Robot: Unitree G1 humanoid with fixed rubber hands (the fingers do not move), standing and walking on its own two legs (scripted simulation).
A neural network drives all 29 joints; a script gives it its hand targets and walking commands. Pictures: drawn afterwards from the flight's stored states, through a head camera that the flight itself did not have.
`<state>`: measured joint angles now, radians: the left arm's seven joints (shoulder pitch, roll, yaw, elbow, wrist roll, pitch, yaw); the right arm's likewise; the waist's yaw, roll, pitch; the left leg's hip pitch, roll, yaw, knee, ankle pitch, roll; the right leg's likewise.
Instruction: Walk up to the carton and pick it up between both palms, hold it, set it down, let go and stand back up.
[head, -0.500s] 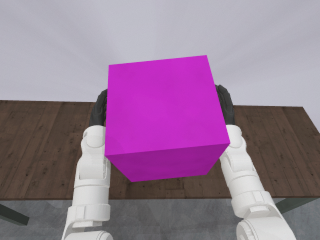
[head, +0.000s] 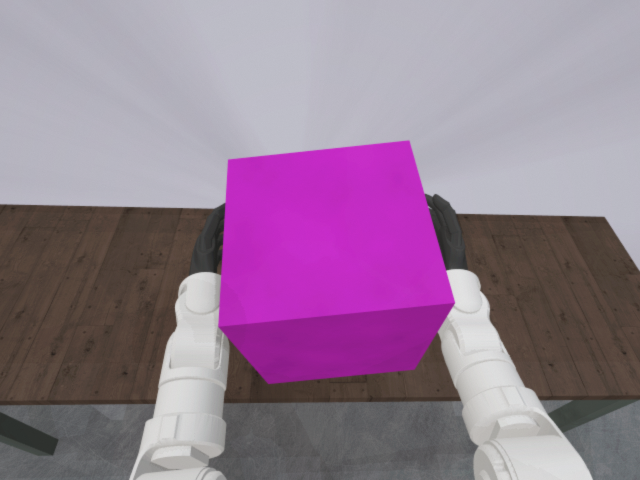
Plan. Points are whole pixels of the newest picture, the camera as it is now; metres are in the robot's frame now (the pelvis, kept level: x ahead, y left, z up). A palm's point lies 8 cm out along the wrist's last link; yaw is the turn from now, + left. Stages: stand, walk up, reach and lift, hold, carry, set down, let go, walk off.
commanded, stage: set down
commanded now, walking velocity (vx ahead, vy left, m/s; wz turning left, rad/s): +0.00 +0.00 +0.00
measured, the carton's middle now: (331, 275) +0.34 -0.01 +0.05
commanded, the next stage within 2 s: none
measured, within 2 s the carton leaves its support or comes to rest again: neither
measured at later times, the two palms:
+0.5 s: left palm (219, 275) +0.36 +0.13 +0.03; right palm (440, 263) +0.36 -0.17 +0.05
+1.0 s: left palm (221, 288) +0.35 +0.13 +0.00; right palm (435, 276) +0.36 -0.17 +0.02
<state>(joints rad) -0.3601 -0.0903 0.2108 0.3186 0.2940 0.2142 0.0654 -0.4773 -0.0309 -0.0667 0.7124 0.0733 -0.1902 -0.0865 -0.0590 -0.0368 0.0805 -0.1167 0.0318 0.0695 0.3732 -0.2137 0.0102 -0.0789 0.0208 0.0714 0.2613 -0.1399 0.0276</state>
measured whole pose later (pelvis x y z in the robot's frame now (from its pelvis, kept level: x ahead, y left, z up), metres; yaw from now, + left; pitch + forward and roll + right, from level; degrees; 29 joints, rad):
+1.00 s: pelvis +0.02 +0.00 +0.00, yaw +0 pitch +1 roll -1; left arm -0.35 -0.09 0.28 0.71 0.27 -0.23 0.13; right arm -0.48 -0.02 -0.08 0.97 0.02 -0.39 -0.11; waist -0.05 -0.02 0.06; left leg -0.15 0.03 0.07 0.35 -0.22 0.00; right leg -0.12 0.02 0.07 0.26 -0.16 0.02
